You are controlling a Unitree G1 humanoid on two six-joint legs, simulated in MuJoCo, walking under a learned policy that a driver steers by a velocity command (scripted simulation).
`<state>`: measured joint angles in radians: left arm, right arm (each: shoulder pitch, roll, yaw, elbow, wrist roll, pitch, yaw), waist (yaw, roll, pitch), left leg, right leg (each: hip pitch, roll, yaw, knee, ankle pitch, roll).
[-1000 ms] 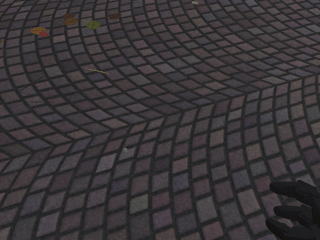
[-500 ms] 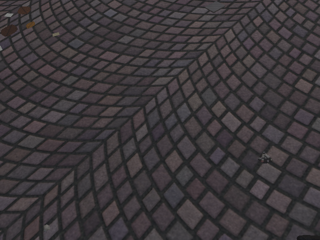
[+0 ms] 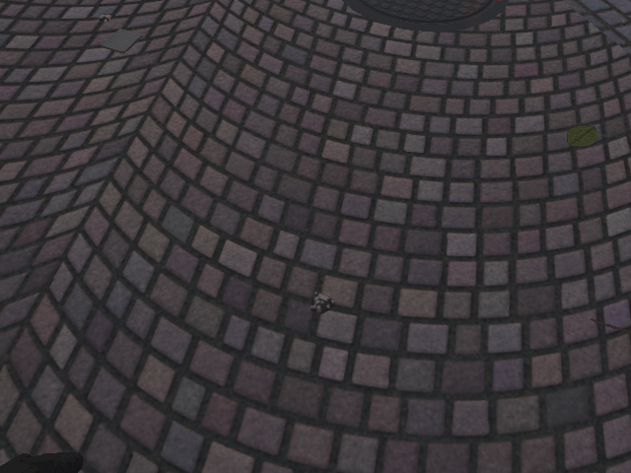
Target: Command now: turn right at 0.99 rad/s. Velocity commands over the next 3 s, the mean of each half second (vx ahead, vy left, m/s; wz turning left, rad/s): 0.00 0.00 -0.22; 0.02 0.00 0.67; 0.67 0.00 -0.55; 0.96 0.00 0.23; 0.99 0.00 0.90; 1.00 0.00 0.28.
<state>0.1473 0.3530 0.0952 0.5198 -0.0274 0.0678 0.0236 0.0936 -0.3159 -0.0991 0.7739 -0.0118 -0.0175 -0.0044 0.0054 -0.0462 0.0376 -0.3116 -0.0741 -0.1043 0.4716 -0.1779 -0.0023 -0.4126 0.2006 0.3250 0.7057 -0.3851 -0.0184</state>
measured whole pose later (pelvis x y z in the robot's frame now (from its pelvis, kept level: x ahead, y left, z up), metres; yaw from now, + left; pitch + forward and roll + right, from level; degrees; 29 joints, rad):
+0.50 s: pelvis +0.01 -0.02 +0.00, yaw -3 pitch +2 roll +0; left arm 0.14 0.25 0.04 0.59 0.02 0.03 0.04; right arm 0.23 -0.33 -0.08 0.78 0.03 0.04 0.00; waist -0.04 0.03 0.05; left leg -0.50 0.03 0.02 1.04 -0.49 -0.08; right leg -0.22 -0.04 -0.04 0.47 -0.28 0.02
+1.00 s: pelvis +0.02 +0.03 +0.01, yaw +18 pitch +2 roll -2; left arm 0.13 0.32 0.08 0.70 -0.01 0.01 0.02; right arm 0.16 -0.31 -0.05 0.61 0.00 0.03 -0.03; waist 0.00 -0.03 0.03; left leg -0.27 -0.07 -0.08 0.45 -0.21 0.08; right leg -0.54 -0.02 0.04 0.93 -0.27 0.08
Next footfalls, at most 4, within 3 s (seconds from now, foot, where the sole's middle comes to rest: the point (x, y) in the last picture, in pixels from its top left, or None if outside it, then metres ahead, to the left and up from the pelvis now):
0.34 right None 0.02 -0.15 -0.77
0.70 left None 0.04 0.11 -0.77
1.46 right None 0.42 -0.16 -0.77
1.94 left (361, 294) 0.89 -0.09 -0.77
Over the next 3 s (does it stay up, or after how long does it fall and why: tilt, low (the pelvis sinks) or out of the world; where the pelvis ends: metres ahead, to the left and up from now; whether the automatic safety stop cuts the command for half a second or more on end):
stays up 1.45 0.15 0.00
